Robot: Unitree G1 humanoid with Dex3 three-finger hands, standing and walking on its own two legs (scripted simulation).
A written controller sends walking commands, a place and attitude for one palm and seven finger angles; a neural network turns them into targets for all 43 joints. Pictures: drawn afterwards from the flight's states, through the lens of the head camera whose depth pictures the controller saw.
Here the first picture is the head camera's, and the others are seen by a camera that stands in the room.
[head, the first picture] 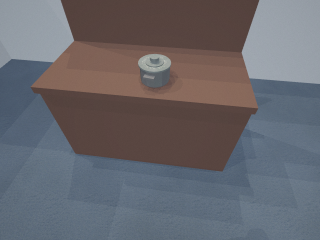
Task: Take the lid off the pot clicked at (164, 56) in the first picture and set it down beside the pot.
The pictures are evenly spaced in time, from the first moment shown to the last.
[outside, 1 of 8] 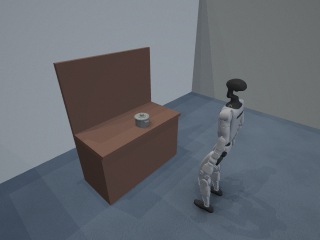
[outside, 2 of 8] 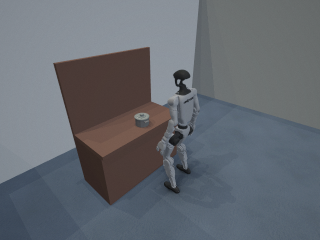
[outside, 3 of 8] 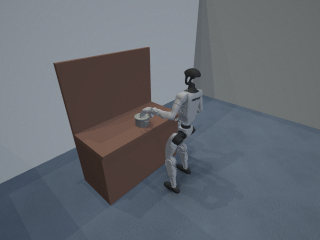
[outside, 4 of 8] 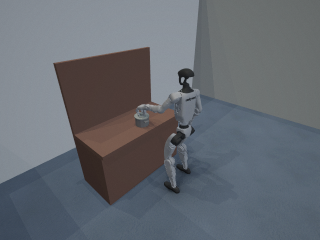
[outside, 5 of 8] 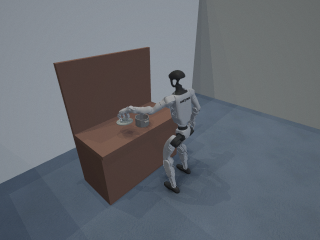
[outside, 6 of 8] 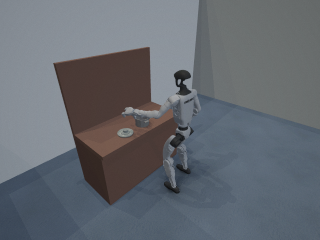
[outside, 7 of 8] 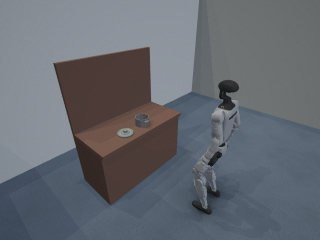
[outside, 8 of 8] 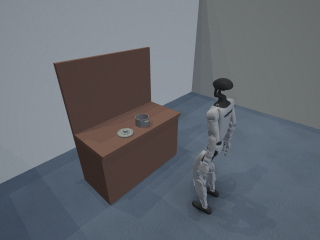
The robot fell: no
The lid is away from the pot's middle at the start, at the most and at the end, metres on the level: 0.00 0.25 0.24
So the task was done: yes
